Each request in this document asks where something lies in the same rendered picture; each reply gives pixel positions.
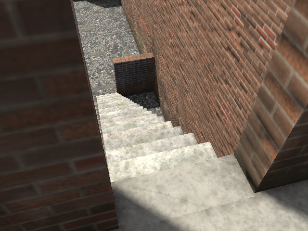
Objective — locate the stairs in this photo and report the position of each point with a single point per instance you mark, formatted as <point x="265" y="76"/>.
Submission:
<point x="138" y="142"/>

